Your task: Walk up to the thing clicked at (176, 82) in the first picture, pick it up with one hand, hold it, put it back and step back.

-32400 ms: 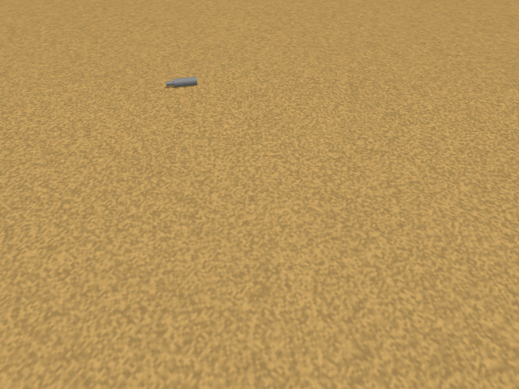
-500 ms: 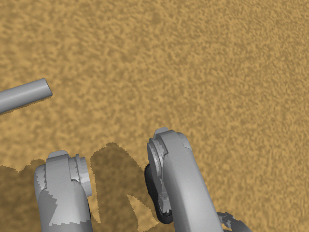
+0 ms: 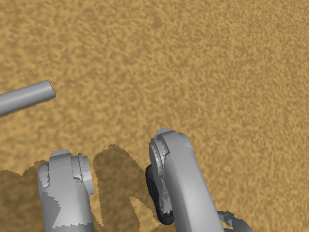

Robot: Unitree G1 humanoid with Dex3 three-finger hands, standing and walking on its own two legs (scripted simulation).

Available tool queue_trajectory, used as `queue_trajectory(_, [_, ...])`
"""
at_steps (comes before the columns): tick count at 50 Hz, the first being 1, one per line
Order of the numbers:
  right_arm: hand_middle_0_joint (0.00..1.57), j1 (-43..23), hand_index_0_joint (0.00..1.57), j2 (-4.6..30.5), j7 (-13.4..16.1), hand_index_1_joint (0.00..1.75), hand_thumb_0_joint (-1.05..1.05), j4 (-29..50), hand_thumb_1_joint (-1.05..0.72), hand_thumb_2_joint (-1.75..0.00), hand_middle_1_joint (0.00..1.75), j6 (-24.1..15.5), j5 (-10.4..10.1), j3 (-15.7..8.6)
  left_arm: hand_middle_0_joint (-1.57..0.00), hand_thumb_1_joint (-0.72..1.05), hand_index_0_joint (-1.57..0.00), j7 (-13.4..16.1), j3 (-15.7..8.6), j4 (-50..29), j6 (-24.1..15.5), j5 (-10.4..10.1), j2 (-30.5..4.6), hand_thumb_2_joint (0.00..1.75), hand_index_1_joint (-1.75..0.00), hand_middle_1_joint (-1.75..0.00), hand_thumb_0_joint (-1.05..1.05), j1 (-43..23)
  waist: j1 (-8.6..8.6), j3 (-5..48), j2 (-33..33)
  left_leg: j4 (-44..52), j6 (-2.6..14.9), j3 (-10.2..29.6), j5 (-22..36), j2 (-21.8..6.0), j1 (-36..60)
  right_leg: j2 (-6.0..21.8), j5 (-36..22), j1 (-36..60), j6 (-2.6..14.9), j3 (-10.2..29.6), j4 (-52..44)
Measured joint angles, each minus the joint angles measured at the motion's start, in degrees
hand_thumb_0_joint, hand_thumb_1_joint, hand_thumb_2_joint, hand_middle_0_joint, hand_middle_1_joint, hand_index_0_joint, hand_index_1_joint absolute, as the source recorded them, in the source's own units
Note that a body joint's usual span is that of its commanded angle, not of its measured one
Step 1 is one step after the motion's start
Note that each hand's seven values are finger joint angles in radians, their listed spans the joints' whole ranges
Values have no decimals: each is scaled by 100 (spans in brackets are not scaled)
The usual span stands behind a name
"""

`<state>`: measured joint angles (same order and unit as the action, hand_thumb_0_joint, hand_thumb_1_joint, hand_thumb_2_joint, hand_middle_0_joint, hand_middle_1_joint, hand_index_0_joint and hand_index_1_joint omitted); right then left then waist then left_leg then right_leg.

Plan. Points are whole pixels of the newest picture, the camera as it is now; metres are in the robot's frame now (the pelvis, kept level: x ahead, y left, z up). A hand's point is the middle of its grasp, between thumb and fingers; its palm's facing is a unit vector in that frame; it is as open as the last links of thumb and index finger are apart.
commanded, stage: rise first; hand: left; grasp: from above
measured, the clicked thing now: (13, 100) +0.49 +0.30 -0.30
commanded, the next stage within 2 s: approach in 0.02 s
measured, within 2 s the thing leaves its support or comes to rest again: neither
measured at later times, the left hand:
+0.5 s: hand (12, 77) +0.51 +0.26 -0.16, palm faces -0.37 -0.13 -0.92, open 13.9 cm
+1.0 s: hand (2, 92) +0.48 +0.29 -0.18, palm faces -0.39 -0.13 -0.91, open 13.7 cm
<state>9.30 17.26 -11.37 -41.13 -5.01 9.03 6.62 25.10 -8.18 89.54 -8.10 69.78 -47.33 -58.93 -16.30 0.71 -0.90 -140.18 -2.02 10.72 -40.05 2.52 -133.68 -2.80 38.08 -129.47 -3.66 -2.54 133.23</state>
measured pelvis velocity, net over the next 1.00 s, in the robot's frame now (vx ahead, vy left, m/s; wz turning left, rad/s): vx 0.00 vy -0.01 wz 0.00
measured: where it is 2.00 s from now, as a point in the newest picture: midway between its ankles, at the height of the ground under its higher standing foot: (124, 218)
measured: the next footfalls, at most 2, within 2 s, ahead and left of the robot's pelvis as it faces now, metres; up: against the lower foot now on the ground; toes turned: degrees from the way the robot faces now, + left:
none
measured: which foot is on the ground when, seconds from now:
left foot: down 0.00-1.00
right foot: down 0.00-1.00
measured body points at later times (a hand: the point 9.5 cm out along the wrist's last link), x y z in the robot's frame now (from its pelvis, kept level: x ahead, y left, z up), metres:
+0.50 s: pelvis +0.00 +0.00 +0.00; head +0.25 +0.08 +0.37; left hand +0.53 +0.27 -0.11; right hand +0.03 -0.27 -0.08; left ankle +0.07 +0.13 -0.29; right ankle +0.11 -0.14 -0.29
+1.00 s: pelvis +0.00 -0.01 +0.00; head +0.26 +0.08 +0.36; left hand +0.50 +0.29 -0.13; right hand +0.03 -0.27 -0.09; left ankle +0.07 +0.13 -0.29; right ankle +0.11 -0.14 -0.29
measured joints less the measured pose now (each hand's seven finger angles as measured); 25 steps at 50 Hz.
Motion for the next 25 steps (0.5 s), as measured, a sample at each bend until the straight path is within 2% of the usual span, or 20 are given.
queue_trajectory(9, [20,80,21,-7,19,30,0,-25,-90,-90,30,16,-1,-21,-19,-45,-18,4,-38,-160,75,-10,6,93,-94,-94,0,18,-23,3,20,15,7,-9,-7,2,-27,13,10,-16,1,2,-18])
queue_trajectory(14, [20,142,21,-51,5,30,0,-76,-90,-90,30,15,-34,-75,-18,-47,-16,-45,262,-201,203,-107,203,94,-96,-95,0,-40,6,107,42,81,2,-53,-18,3,-27,39,39,-33,63,30,-43])
queue_trajectory(17, [20,126,21,-72,14,30,0,-94,-90,-90,30,7,-32,-62,-17,-48,-15,-63,451,-159,236,-122,333,95,-97,-97,0,-196,-10,118,27,112,1,-58,-24,-11,1,32,30,-21,21,38,-70])
queue_trajectory(21, [20,82,21,-65,34,30,0,-62,-90,-89,30,-32,-1,7,-16,-49,-14,62,521,119,291,-60,424,96,-99,-99,0,-562,-147,101,14,120,-11,-35,-10,-25,-3,18,-7,-36,11,18,-88])
queue_trajectory(25, [20,74,21,-19,63,30,0,31,-90,-89,30,-46,27,94,-15,-50,-14,188,436,455,405,92,363,97,-100,-100,0,-924,-363,57,37,89,-20,3,8,-43,-63,-9,-54,-107,20,-14,-84])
